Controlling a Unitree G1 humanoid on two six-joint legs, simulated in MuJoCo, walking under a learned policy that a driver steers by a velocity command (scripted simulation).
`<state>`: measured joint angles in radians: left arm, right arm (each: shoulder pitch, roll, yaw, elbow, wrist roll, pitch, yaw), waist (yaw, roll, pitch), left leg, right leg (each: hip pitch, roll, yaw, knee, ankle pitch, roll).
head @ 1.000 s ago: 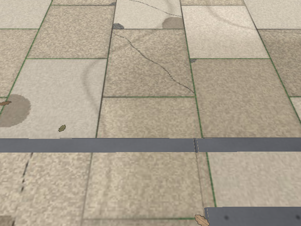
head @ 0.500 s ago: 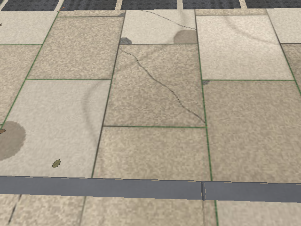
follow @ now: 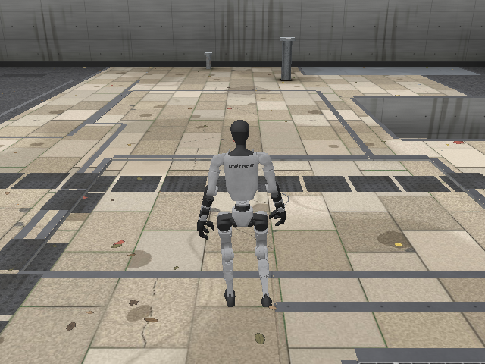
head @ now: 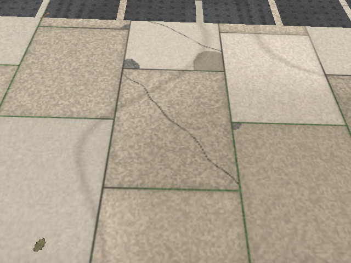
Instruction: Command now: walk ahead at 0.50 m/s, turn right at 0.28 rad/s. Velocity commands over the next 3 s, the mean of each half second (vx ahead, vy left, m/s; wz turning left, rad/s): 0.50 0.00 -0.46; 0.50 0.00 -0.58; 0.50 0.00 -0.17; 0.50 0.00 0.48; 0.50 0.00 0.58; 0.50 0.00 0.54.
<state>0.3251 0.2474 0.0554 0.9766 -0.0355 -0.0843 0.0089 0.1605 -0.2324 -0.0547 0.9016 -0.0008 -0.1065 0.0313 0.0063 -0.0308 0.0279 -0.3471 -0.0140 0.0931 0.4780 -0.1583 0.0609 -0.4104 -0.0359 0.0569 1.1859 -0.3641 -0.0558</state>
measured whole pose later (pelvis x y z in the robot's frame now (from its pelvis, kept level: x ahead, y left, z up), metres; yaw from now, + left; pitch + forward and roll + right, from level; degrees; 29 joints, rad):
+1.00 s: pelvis +0.56 -0.10 -0.05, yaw -33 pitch +3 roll +1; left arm 0.39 0.28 0.08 0.78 -0.04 -0.05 0.03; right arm 0.07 -0.25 -0.06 0.77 0.00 -0.14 0.04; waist 0.06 -0.02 -0.03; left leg -0.43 -0.05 -0.03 0.55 -0.21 0.01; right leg -0.30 0.09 0.21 1.14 -0.62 -0.04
